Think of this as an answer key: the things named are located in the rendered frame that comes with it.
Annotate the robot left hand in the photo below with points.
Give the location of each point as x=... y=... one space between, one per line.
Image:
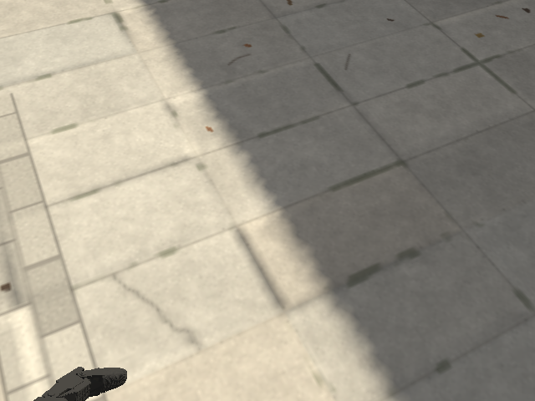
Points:
x=78 y=385

